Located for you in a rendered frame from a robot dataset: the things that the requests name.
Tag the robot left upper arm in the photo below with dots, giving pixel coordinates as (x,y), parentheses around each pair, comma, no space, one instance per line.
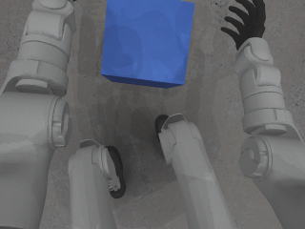
(32,127)

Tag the right robot foot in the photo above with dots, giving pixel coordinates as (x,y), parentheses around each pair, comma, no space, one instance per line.
(159,122)

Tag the robot right upper arm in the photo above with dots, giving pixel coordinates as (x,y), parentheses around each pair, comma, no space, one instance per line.
(276,164)

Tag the robot right hand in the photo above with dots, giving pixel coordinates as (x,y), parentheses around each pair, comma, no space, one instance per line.
(253,23)

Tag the robot left forearm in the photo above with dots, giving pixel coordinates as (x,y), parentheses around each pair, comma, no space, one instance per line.
(44,50)

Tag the left robot foot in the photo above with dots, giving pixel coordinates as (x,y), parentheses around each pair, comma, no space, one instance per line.
(116,158)

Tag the robot right forearm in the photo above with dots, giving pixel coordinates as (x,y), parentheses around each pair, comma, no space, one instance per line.
(261,93)

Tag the robot foot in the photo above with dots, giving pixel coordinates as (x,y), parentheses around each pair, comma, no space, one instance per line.
(116,158)
(159,122)

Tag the carton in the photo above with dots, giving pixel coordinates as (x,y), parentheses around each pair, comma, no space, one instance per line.
(146,42)

